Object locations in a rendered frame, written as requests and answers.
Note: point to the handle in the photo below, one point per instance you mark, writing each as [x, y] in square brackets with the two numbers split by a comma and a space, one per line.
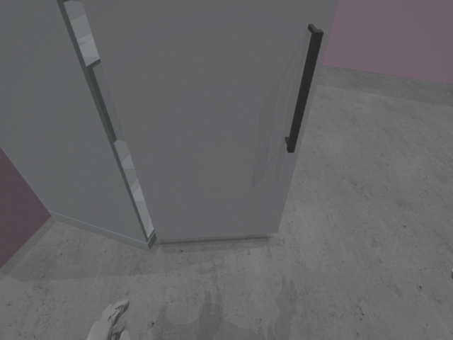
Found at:
[309, 67]

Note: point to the fridge door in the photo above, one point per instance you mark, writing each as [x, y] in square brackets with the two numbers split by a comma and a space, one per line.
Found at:
[205, 92]

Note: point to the robot left hand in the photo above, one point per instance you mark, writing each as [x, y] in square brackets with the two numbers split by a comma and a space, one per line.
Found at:
[103, 329]

